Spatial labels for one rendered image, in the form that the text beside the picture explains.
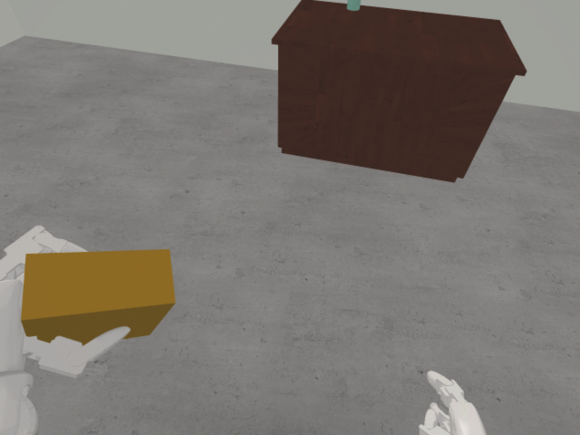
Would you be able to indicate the table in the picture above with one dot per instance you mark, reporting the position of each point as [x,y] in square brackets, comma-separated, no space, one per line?
[396,90]

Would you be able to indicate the left robot forearm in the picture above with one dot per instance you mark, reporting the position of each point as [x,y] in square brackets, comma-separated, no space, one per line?
[18,416]

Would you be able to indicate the robot left hand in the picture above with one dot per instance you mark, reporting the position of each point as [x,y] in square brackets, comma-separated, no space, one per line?
[62,355]

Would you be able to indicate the sponge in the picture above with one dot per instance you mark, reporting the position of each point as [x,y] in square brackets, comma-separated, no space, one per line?
[81,295]

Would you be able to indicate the robot right hand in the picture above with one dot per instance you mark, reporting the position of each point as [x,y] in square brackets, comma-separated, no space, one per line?
[462,417]

